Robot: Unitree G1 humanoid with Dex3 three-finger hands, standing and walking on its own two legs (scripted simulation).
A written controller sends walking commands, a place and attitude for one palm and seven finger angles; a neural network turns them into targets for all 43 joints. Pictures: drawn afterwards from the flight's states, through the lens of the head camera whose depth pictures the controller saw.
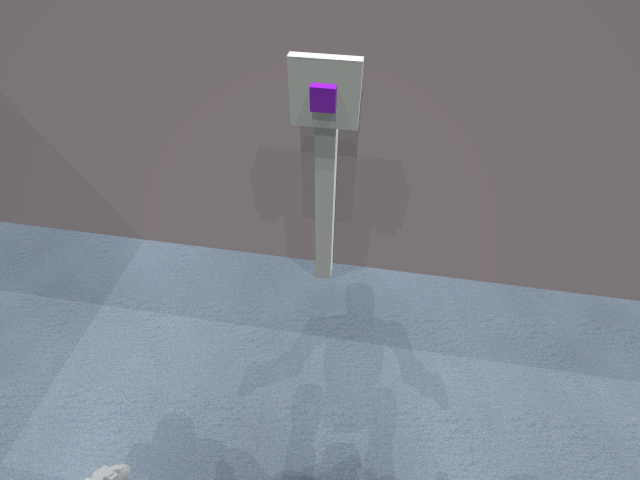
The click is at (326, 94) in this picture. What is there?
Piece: button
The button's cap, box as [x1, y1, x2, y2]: [310, 82, 336, 113]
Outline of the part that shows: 311,82 310,111 334,113 336,100 336,84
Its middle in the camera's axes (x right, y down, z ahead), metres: +0.00 -0.35 +0.96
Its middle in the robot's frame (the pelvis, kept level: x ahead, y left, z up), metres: +0.95 +0.04 +0.02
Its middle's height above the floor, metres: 0.79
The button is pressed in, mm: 0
